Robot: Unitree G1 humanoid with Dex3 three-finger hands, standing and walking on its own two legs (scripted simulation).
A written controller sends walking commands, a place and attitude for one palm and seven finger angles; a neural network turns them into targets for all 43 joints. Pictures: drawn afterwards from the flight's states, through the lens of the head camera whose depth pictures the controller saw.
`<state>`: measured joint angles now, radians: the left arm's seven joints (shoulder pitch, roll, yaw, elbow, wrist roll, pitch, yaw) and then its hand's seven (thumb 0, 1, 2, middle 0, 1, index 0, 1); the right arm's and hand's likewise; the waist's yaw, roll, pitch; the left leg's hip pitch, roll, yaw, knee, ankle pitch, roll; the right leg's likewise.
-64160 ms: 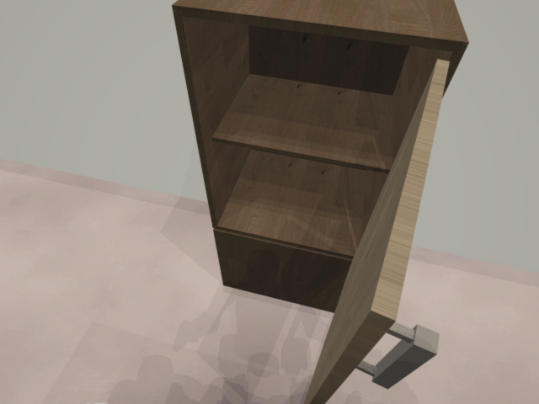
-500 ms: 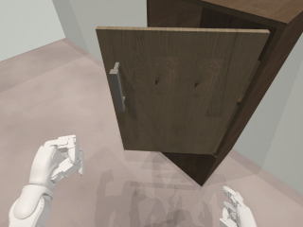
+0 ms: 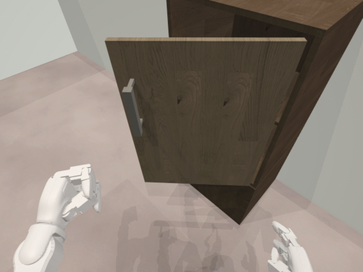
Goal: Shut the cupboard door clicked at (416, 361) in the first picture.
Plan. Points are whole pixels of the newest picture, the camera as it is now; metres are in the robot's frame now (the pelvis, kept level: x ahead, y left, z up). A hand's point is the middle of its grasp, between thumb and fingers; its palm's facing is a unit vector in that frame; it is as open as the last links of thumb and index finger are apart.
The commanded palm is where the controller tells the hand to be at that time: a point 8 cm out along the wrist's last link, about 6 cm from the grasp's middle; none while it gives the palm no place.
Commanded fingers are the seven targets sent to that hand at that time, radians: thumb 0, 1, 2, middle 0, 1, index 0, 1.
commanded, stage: bring the fist close to the handle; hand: left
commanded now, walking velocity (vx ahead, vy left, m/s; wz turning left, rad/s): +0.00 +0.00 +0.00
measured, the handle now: (135, 108) +0.48 +0.17 +0.10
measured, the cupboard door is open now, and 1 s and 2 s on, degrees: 41 41 36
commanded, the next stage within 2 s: push the door shut along its arc in 1.40 s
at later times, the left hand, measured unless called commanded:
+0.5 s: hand (114, 164) +0.30 +0.17 +0.11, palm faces +0.02 -1.00 -0.02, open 3.1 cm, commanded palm +0.28 +0.22 +0.11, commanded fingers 0.00 0.90 0.90 -1.30 -1.50 -1.30 -1.50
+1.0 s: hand (136, 136) +0.38 +0.14 +0.11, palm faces +0.02 -1.00 -0.01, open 3.1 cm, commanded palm +0.36 +0.19 +0.11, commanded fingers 0.00 0.90 0.90 -1.30 -1.50 -1.30 -1.50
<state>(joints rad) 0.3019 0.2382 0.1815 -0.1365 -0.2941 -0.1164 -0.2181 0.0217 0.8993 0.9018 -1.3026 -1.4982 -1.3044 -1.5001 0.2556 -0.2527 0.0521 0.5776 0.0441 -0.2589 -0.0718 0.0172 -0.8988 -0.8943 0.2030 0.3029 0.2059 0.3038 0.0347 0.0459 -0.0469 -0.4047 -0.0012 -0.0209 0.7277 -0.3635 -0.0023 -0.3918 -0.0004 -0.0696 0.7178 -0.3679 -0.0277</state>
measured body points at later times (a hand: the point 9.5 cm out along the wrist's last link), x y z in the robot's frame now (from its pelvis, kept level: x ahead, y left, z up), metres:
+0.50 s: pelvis +0.00 +0.01 +0.00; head +0.01 +0.00 +0.45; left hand +0.29 +0.23 +0.11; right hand +0.16 -0.22 -0.08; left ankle +0.01 +0.12 -0.72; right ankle +0.01 -0.10 -0.72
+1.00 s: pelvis +0.00 +0.01 +0.00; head +0.02 +0.00 +0.45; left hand +0.37 +0.20 +0.11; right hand +0.13 -0.23 -0.10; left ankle +0.01 +0.12 -0.72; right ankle +0.01 -0.10 -0.72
